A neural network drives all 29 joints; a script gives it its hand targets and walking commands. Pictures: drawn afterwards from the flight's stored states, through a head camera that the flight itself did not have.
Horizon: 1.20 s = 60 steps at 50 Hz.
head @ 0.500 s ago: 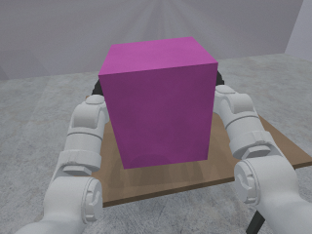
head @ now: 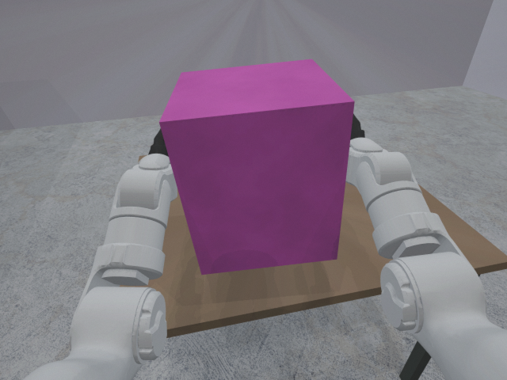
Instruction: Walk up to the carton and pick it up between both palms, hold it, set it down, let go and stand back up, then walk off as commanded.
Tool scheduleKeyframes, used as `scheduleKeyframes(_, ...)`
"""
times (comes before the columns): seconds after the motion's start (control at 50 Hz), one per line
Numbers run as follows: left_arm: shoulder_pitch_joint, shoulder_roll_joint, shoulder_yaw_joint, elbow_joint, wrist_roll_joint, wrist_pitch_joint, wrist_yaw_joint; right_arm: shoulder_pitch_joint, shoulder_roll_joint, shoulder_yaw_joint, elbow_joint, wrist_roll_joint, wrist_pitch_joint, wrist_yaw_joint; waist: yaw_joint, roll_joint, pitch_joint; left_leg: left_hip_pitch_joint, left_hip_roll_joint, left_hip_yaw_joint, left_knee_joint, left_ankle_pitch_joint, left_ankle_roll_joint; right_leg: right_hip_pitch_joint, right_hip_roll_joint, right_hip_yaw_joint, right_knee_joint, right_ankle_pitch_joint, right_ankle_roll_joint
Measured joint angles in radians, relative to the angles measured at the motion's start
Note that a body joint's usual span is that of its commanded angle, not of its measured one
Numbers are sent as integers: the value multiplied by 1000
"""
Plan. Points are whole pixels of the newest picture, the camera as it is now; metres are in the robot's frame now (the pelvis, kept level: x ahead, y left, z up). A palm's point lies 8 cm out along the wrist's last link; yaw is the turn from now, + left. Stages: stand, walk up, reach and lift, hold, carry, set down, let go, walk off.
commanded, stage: hold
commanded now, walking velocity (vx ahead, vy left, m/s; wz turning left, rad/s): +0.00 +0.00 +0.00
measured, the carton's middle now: (258, 164) +0.38 +0.01 +0.24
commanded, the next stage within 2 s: set down in 0.04 s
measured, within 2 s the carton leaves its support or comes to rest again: neither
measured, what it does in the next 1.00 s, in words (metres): stands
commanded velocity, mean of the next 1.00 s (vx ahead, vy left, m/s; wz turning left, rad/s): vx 0.00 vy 0.00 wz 0.00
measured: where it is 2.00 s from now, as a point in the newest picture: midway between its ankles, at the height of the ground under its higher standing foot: outside the picture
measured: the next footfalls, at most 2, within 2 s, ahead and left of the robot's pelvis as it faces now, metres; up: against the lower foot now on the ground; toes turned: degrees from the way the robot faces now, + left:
none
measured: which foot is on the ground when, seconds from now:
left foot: down 0.00-1.00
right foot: down 0.00-1.00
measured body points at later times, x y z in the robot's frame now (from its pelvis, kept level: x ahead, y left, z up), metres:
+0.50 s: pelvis +0.00 +0.00 +0.00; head -0.04 +0.01 +0.45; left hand +0.41 +0.17 +0.21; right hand +0.43 -0.13 +0.22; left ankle +0.07 +0.10 -0.74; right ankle +0.01 -0.12 -0.74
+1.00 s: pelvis +0.02 +0.00 +0.00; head -0.02 +0.01 +0.45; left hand +0.42 +0.17 +0.18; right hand +0.44 -0.13 +0.20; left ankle +0.07 +0.10 -0.74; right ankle +0.02 -0.12 -0.74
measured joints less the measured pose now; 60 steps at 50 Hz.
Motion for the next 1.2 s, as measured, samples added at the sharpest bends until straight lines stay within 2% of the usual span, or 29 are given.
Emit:
scheduleKeyframes(0.16, 0, 0, 5, 0, 10, -1, -7, -11, 0, 0, 21, 0, -11, 1, 0, 0, 12, 14, 0, 0, 0, 0, 1, 15, 0, 0, -1, 1, 0)
scheduleKeyframes(0.32, -6, 0, 40, 48, 56, -122, -32, -47, 10, 0, 130, 0, -167, 11, 0, -3, 75, 14, 0, 0, 0, 5, 1, 15, 0, 0, -1, 6, 0)
scheduleKeyframes(0.46, -6, 0, 43, 48, 66, -193, -27, -48, 13, 0, 148, 0, -259, 19, 0, -5, 123, 15, -3, 0, -7, 4, 2, 15, -3, 0, -7, 3, 0)
scheduleKeyframes(1.02, 62, -19, 43, 49, 66, -258, -26, 27, 27, 19, 95, 0, -287, 11, 0, -6, 156, 65, -2, -3, -24, -16, -3, 78, -1, 0, -52, -1, 0)
scheduleKeyframes(1.2, 63, -19, 46, 93, 77, -286, -28, 27, 34, 13, 183, -15, -359, 26, 0, -13, 151, 65, -2, -3, -24, -15, 0, 78, -1, 0, -52, 0, 0)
